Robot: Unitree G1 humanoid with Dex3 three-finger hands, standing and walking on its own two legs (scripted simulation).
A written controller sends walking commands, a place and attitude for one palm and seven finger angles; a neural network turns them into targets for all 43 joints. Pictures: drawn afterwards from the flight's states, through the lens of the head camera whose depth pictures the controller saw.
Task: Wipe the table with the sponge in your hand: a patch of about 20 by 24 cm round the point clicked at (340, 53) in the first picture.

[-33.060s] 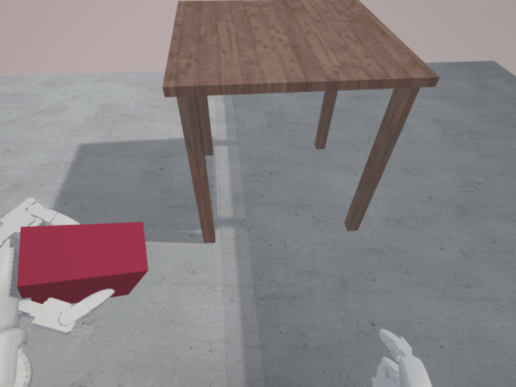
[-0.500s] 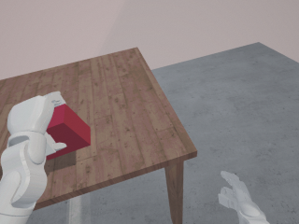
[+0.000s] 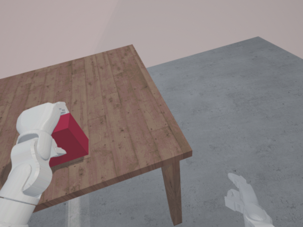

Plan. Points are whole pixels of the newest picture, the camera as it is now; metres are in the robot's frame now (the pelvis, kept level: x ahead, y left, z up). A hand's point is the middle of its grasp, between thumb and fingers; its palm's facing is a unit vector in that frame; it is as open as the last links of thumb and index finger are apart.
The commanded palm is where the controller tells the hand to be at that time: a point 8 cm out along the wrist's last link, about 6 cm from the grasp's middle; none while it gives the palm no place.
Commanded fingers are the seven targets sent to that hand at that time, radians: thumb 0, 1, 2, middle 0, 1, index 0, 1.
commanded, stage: move the sponge above the wiping area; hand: left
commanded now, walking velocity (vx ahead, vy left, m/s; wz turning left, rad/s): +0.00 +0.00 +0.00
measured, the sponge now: (60, 145) +0.27 +0.29 +0.10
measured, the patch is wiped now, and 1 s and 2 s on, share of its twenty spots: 0.00 0.00 0.00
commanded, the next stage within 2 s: none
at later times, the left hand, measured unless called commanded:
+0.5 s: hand (54, 139) +0.26 +0.28 +0.15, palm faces +0.05 -0.12 -0.99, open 10.1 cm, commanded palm +0.23 +0.28 +0.23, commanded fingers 0.00 0.10 1.30 -1.20 -1.60 -1.20 -1.60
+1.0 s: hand (63, 141) +0.27 +0.26 +0.13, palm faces +0.01 -0.13 -0.99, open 10.1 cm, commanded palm +0.24 +0.28 +0.24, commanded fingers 0.00 0.10 1.30 -1.20 -1.60 -1.20 -1.60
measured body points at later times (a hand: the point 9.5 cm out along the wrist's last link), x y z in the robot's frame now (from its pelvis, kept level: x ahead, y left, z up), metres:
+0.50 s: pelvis +0.00 +0.02 +0.00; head -0.01 -0.05 +0.45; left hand +0.25 +0.28 +0.20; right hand +0.26 -0.18 -0.09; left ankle +0.00 +0.11 -0.74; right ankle +0.02 -0.08 -0.74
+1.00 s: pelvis +0.00 +0.02 +0.00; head +0.00 -0.03 +0.45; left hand +0.26 +0.26 +0.18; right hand +0.25 -0.18 -0.09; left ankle +0.00 +0.11 -0.74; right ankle +0.02 -0.08 -0.74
